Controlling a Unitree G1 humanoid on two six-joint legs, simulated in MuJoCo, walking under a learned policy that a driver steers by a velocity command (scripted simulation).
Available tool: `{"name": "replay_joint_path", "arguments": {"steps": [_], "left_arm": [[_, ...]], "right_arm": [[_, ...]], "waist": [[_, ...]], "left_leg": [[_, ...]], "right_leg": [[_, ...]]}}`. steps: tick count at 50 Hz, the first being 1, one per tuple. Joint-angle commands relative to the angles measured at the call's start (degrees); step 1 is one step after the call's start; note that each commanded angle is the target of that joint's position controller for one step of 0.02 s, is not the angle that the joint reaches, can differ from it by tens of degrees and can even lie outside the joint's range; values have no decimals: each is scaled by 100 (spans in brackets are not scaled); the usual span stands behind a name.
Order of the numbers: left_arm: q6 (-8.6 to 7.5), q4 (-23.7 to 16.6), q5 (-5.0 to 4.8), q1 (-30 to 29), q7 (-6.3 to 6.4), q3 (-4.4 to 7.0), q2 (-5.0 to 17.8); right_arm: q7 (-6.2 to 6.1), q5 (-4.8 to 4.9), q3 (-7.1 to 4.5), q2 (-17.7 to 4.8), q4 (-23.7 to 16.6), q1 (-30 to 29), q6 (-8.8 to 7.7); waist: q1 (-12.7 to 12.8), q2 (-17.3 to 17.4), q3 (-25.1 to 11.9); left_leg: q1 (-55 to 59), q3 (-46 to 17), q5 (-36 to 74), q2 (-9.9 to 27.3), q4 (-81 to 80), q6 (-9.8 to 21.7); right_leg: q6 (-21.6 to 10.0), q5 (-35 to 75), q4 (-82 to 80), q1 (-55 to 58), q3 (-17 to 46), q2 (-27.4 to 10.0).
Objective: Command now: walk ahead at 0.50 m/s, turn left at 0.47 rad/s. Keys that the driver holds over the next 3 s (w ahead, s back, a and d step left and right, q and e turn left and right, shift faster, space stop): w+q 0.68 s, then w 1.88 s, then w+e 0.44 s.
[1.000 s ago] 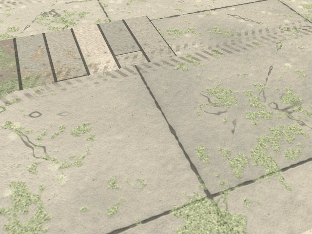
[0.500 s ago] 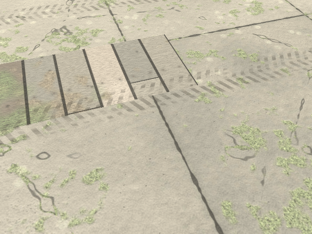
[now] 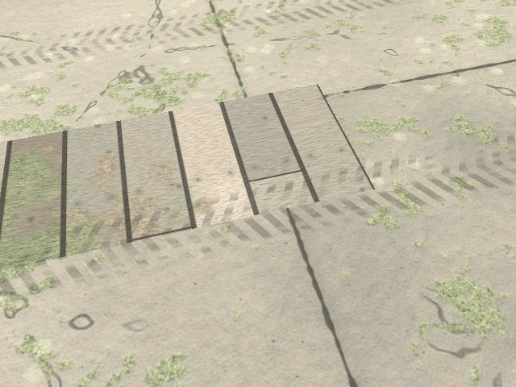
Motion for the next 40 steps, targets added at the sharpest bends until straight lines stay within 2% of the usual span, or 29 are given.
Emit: {"name": "replay_joint_path", "arguments": {"steps": [1,4,8,12,15,16,18,19,20,21,22,23,24,25,26,27,28,30,33,37,40], "left_arm": [[-158,-81,-93,493,16,116,443],[-243,71,-112,684,7,166,600],[-208,282,-68,945,-5,175,650],[-186,404,-61,1101,26,208,812],[-115,555,-60,1321,69,237,918],[-76,601,-61,1367,83,245,957],[0,656,-57,1345,112,269,1110],[45,680,-56,1325,126,294,1220],[106,682,-60,1267,125,313,1325],[140,614,-73,1183,111,296,1310],[123,273,-166,1269,60,172,852],[58,-103,-90,976,-25,172,738],[29,-283,-63,293,-58,200,930],[-41,-291,-138,225,-71,128,777],[-66,-195,-115,375,-59,113,740],[6,-169,-4,479,-57,120,762],[114,-97,72,674,-70,116,763],[278,-98,106,667,-106,110,729],[335,-286,82,43,-125,82,677],[299,-448,47,-740,-155,46,660],[241,-569,16,-1236,-207,0,611]], "right_arm": [[121,-121,-65,-207,-365,244,136],[183,-123,-61,-175,-522,-191,238],[221,-101,-32,-160,-751,-949,253],[316,-91,50,-72,-974,-1699,210],[367,-109,56,-107,-1160,-2106,197],[370,-125,48,-125,-1200,-2157,196],[340,-153,3,-189,-1214,-2013,204],[318,-154,-39,-250,-1141,-1702,202],[275,-166,-112,-364,-977,-1078,165],[196,-212,-227,-567,-649,-84,106],[100,-249,-429,-1255,-565,489,96],[62,-22,-515,-1670,-734,207,126],[26,18,-488,-1534,-698,240,180],[-31,26,-411,-1278,-593,42,175],[-50,35,-324,-996,-580,-195,148],[-53,79,-254,-811,-599,-430,112],[-40,97,-206,-697,-663,-591,69],[-1,114,-192,-729,-620,-481,-38],[6,92,-228,-895,-510,-118,-72],[3,111,-196,-836,-361,329,-100],[-30,79,-164,-809,-230,637,-137]], "waist": [[33,-718,-130],[13,-601,28],[143,-537,269],[338,-538,420],[461,-543,552],[471,-556,558],[356,-666,388],[205,-789,180],[-94,-736,-186],[-545,-407,-779],[-659,577,-1477],[-388,1213,-1780],[-575,335,-1281],[-352,150,-630],[-51,-121,-288],[185,-113,-157],[323,-28,-226],[378,-15,-258],[211,23,3],[-108,175,146],[-317,176,211]], "left_leg": [[-1087,-228,352,502,226,-106],[-1543,-203,813,616,60,-218],[-2092,-122,1513,676,-749,-315],[-1841,278,2049,650,-2002,-212],[-1719,572,1723,565,-2617,-12],[-1641,677,1493,489,-2764,72],[-1164,924,883,151,-2967,287],[-757,1012,548,-89,-3003,418],[-67,1028,386,-356,-3195,561],[1314,822,595,-471,-3617,745],[3124,-1307,-497,957,-3872,1265],[3763,-4270,84,2038,-4879,1865],[3616,-3724,651,1917,-5055,1737],[2884,-2882,1325,1812,-5003,1586],[2167,-2297,1947,1478,-5038,1288],[1655,-1900,2326,1178,-5106,1128],[1380,-1646,2536,1006,-5185,1083],[1173,-1474,2836,827,-5287,1139],[1125,-1487,2504,712,-5510,1099],[1636,-1448,2602,671,-5515,903],[2030,-1397,3066,734,-5383,803]], "right_leg": [[-498,238,-1943,943,1570,-1551],[-575,632,-2197,1004,940,-1530],[-574,901,-2279,1309,267,-1431],[-482,1185,-2239,1586,-267,-1445],[-408,1585,-2062,2099,-507,-1575],[-378,1912,-1907,2285,-590,-1604],[-297,3557,-1248,2563,-794,-1632],[-268,4511,-646,2645,-878,-1632],[-240,4903,346,2570,-963,-1597],[-79,4202,1772,1920,-1073,-1446],[206,1721,3738,-65,-1087,-1047],[478,-2113,5226,-1769,-107,106],[420,-1650,5311,-2434,706,-176],[368,-1108,4982,-2423,715,-421],[335,-843,4363,-2044,744,-620],[374,-807,4035,-1680,787,-699],[423,-760,3861,-1364,802,-729],[522,-678,3607,-1307,733,-676],[635,-93,2908,-1731,687,-650],[613,839,1758,-2050,687,-563],[497,1182,1100,-1995,602,-437]]}}
Next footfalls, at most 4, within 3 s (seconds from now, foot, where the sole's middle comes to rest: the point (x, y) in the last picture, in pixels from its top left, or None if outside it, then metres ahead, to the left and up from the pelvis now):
0.42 left None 0.35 0.16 -0.77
0.96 right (221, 309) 0.72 0.14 -0.77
1.50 left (119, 268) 0.87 0.45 -0.77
2.06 right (138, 180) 1.23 0.45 -0.77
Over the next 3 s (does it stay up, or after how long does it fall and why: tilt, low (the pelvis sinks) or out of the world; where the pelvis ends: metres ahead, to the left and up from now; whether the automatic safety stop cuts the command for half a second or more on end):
stays up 1.47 0.70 0.01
